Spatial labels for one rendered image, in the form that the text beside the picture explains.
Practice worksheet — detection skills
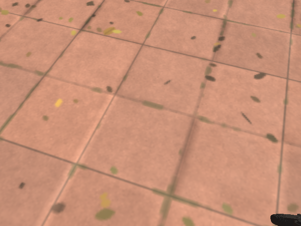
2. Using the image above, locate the robot right hand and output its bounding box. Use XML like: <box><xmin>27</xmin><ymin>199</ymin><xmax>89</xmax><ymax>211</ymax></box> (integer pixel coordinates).
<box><xmin>270</xmin><ymin>214</ymin><xmax>301</xmax><ymax>226</ymax></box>

